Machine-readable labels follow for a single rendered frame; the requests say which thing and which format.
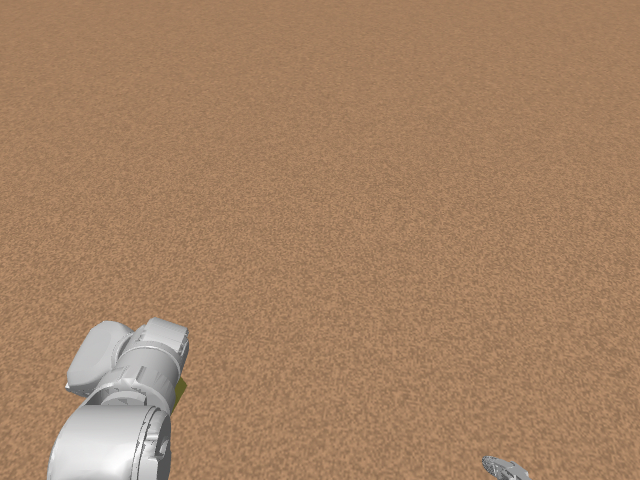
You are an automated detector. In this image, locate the left robot hand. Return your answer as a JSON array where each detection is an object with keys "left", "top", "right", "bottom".
[{"left": 65, "top": 321, "right": 134, "bottom": 398}]

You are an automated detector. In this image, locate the cube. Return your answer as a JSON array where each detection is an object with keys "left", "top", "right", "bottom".
[{"left": 171, "top": 376, "right": 187, "bottom": 414}]

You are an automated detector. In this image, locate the left robot arm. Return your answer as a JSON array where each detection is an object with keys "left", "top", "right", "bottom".
[{"left": 47, "top": 317, "right": 189, "bottom": 480}]

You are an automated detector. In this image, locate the right robot hand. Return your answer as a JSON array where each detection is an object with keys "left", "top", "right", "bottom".
[{"left": 482, "top": 456, "right": 532, "bottom": 480}]

